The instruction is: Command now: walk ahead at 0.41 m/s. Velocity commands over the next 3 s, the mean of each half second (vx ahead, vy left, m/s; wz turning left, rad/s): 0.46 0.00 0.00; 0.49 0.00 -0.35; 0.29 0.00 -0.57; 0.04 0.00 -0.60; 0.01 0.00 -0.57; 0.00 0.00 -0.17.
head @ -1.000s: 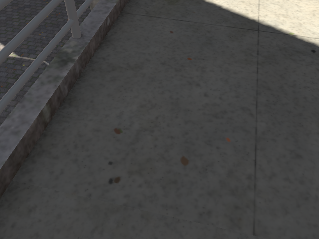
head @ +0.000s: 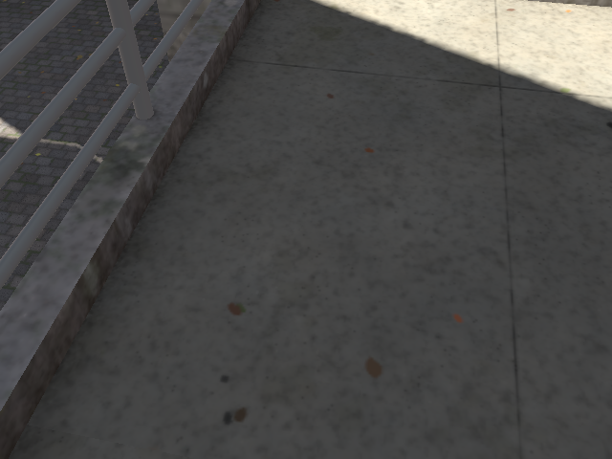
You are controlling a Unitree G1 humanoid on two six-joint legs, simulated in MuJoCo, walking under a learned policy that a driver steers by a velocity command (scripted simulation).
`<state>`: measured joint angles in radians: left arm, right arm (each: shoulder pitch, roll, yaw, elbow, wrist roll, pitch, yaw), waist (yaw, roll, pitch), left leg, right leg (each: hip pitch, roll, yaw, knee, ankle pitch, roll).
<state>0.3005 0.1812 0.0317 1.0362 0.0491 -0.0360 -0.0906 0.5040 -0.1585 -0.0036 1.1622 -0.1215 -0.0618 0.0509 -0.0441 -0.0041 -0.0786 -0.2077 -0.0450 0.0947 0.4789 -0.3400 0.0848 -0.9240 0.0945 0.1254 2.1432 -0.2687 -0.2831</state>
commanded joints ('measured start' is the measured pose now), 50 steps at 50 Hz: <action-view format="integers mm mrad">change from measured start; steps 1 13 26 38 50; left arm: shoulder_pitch -201 -352 -230 154 -66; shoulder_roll -69 -17 -9 133 -51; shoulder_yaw -66 -73 -50 16 25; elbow -196 -288 -27 -14 -72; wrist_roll -9 11 30 -32 0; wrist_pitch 0 24 -109 -101 -59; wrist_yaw -14 -15 41 20 8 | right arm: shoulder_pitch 0 131 -312 -727 -289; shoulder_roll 47 -226 -71 -109 21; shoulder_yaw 65 8 2 -30 -30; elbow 12 -47 -304 -443 -257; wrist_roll -31 63 69 81 87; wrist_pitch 15 -67 -15 -25 -66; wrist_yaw -7 50 11 -29 -85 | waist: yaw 60 96 -63 83 50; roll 53 237 14 -99 49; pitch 126 -76 26 82 2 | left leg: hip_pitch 78 279 -642 -428 120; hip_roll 340 333 102 79 353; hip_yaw -311 -39 -202 -65 -145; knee -269 -165 1065 32 -348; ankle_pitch -77 1626 340 227 382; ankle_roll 205 169 126 -55 153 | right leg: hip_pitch -657 181 300 912 124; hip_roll -94 -51 -189 -334 -227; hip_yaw -11 -320 -55 76 -14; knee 367 -942 -1840 -1785 -776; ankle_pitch -24 -152 29 558 78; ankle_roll -85 86 119 52 152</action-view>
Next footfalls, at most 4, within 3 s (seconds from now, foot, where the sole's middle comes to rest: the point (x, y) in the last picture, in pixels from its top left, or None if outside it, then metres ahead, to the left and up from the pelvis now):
0.24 right None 0.28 -0.12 -0.60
0.80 left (258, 399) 0.60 0.10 -0.60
1.34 right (395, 315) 0.79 -0.20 -0.60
1.84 left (314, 282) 0.89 -0.02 -0.60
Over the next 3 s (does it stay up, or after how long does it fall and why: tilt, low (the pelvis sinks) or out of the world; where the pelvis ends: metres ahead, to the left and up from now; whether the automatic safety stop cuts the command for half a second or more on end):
stays up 0.73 -0.11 0.17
